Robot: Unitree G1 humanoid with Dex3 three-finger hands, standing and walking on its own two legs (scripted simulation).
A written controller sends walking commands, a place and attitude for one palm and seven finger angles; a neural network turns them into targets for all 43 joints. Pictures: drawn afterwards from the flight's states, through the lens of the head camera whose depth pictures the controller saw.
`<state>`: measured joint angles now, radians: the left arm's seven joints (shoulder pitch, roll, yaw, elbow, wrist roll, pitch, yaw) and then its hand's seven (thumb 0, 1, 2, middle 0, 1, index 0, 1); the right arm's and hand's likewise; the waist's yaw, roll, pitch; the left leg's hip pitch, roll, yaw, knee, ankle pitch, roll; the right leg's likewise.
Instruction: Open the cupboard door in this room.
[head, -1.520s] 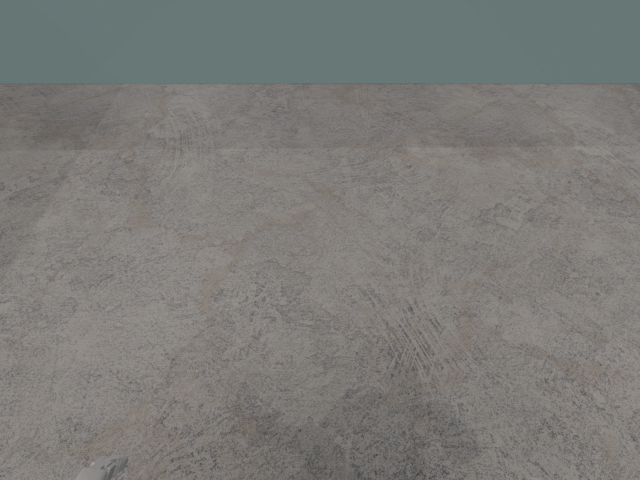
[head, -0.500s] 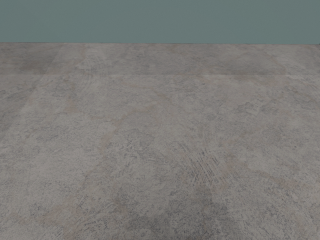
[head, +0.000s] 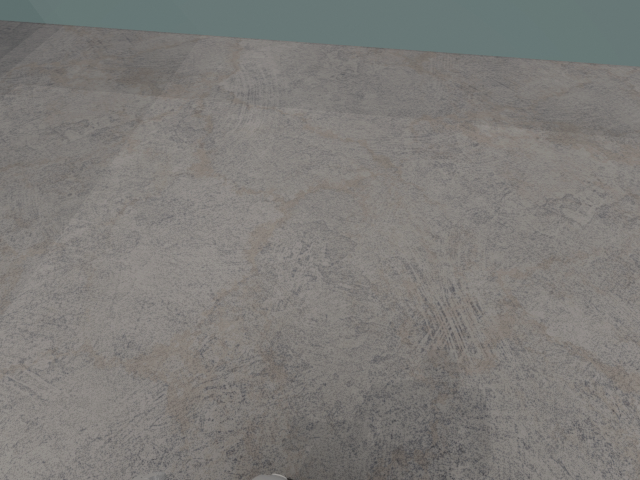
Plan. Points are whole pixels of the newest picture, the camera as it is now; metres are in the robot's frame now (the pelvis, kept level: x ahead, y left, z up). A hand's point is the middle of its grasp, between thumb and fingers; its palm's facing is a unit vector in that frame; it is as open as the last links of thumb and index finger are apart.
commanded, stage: turn or walk to find it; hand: left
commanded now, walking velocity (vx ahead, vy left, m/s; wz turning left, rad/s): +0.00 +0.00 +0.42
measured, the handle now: out of the picture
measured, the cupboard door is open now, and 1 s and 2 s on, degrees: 0 0 0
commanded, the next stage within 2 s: none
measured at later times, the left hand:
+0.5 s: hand out of the picture -0.06 +0.23 -0.19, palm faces +0.28 -0.93 -0.24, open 7.4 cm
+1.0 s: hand out of the picture -0.06 +0.20 -0.15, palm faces +0.46 -0.85 -0.26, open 7.4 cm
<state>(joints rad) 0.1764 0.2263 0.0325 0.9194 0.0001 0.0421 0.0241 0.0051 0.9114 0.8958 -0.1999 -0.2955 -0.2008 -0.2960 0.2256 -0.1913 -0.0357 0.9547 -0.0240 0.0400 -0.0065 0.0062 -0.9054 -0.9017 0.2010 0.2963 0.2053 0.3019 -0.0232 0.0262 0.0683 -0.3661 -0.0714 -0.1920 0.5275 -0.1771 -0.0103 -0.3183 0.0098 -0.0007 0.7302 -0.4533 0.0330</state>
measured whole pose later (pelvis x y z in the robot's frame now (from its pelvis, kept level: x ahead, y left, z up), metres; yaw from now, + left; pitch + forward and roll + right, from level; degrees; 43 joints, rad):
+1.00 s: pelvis -0.04 -0.01 +0.00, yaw +28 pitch -1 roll +0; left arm 0.22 0.18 0.03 0.89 0.02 0.02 0.02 0.00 0.91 0.90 -0.20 -0.30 -0.20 -0.30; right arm 0.22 -0.25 -0.09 0.97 -0.02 0.08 0.02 0.01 -0.91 -0.90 0.20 0.30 0.20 0.30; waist -0.02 0.04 0.06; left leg -0.48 0.00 -0.02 1.12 -0.40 -0.03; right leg -0.23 -0.07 -0.13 0.54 -0.28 0.00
